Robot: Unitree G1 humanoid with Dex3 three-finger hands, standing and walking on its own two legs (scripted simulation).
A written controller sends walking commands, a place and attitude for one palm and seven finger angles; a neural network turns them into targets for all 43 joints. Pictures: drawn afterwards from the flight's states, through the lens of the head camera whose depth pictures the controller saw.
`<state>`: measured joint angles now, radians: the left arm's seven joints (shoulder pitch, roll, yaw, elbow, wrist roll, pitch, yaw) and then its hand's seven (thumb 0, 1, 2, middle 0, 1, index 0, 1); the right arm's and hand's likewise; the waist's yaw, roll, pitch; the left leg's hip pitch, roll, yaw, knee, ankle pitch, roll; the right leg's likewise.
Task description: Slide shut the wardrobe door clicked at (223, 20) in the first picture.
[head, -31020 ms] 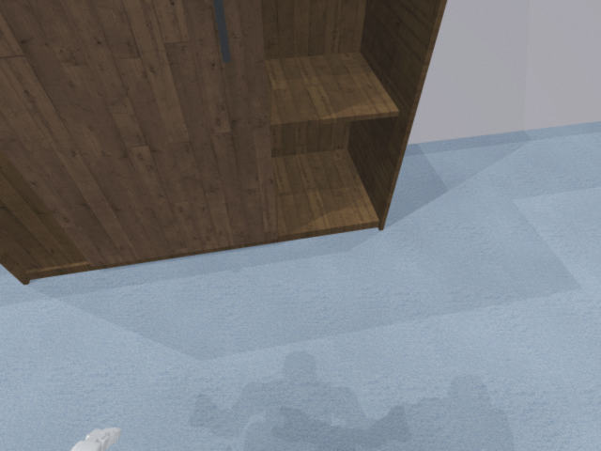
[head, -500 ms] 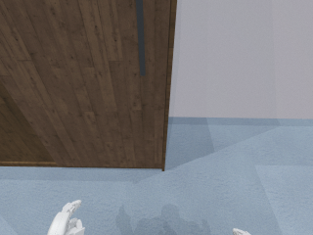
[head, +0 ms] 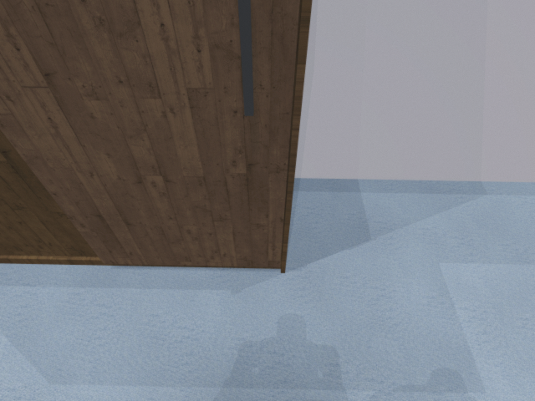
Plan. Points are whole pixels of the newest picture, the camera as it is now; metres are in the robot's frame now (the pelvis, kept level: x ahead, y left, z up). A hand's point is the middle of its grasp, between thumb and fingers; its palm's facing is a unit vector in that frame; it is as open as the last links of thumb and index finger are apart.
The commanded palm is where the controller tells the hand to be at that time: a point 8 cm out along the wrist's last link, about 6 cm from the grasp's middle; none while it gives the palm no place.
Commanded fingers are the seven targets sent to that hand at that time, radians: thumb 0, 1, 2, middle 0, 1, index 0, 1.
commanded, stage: let the arm hang, fingers relaxed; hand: left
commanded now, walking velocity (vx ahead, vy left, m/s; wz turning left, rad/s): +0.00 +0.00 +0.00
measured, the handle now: (247, 44) +0.69 +0.08 +0.20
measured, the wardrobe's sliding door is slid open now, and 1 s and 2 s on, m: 0.00 0.00 0.00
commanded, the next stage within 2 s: look to check the result in 0.40 s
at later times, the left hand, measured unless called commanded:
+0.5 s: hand out of the picture +0.03 +0.17 -0.17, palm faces +0.00 -0.98 -0.20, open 7.3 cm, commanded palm none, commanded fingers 0.00 0.90 0.90 -0.20 -0.30 -0.20 -0.30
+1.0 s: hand out of the picture +0.06 +0.17 -0.17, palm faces -0.01 -0.98 -0.22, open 7.4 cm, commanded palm none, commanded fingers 0.00 0.90 0.90 -0.20 -0.30 -0.20 -0.30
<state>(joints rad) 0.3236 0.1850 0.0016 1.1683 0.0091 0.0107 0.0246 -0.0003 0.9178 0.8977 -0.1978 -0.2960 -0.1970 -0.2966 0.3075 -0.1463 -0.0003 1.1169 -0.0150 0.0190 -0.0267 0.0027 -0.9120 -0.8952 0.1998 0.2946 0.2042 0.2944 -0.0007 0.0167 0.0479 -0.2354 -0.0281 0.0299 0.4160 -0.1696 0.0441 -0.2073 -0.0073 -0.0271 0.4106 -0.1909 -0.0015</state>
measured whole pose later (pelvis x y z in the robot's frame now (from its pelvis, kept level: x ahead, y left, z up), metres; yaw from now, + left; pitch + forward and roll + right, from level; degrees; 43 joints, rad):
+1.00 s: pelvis +0.03 -0.02 +0.00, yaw -1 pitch -1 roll +0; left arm 0.20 0.19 0.01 1.15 0.01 -0.01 0.02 0.00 0.91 0.90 -0.20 -0.30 -0.20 -0.30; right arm 0.20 -0.18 0.00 1.13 -0.02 0.00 -0.03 0.00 -0.91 -0.90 0.20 0.29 0.20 0.29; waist -0.01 0.01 0.06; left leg -0.16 0.00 0.03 0.37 -0.20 0.02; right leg -0.13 0.02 -0.02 0.35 -0.21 -0.02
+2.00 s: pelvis +0.05 -0.02 +0.01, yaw -1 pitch -1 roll +0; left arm 0.15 0.25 0.02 1.14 0.01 -0.02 0.01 0.00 0.91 0.90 -0.20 -0.30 -0.20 -0.30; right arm 0.14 -0.25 0.00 1.14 -0.01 0.00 -0.02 0.00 -0.91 -0.90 0.20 0.29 0.21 0.29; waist -0.01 0.00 0.05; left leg -0.11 0.00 0.03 0.32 -0.20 0.01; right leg -0.08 0.02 -0.02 0.31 -0.21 -0.03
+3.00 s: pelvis +0.05 -0.02 +0.01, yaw -1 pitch -1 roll +0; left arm 0.14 0.27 0.01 1.14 0.00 -0.02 0.01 0.00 0.91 0.90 -0.20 -0.30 -0.20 -0.30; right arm 0.14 -0.26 0.00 1.15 -0.01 0.00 -0.02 0.00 -0.91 -0.89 0.20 0.29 0.21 0.29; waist -0.02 -0.01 0.06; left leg -0.10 0.00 0.04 0.31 -0.19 0.01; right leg -0.07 0.03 -0.01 0.29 -0.20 -0.03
